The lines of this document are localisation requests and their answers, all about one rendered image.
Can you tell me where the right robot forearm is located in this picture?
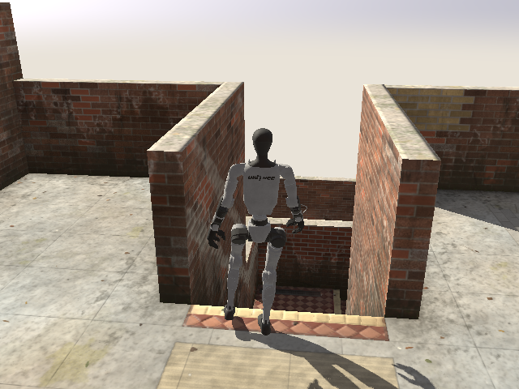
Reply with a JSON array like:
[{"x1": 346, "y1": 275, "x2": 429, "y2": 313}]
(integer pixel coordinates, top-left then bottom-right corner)
[{"x1": 290, "y1": 196, "x2": 303, "y2": 222}]

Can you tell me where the robot right hand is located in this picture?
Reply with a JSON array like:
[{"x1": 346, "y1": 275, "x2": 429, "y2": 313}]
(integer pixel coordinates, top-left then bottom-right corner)
[{"x1": 286, "y1": 219, "x2": 305, "y2": 233}]

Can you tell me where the left robot upper arm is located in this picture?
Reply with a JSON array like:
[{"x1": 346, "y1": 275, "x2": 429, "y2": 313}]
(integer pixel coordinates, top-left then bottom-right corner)
[{"x1": 221, "y1": 163, "x2": 245, "y2": 208}]

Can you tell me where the robot left hand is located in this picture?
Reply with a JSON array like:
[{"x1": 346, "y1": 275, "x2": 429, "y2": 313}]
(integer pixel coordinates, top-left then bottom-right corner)
[{"x1": 207, "y1": 227, "x2": 225, "y2": 249}]

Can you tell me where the left robot thigh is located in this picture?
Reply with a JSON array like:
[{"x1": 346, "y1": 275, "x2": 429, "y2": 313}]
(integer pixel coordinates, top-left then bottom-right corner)
[{"x1": 230, "y1": 224, "x2": 248, "y2": 269}]

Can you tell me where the right robot upper arm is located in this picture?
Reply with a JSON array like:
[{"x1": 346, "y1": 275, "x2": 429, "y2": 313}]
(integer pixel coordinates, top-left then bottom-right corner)
[{"x1": 279, "y1": 164, "x2": 298, "y2": 207}]

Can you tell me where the left robot foot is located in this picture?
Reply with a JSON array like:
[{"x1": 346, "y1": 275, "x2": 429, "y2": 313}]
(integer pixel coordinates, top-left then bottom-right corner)
[{"x1": 224, "y1": 305, "x2": 235, "y2": 320}]

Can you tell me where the left robot forearm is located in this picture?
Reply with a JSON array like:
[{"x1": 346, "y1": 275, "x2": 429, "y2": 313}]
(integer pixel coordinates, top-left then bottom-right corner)
[{"x1": 210, "y1": 195, "x2": 229, "y2": 231}]

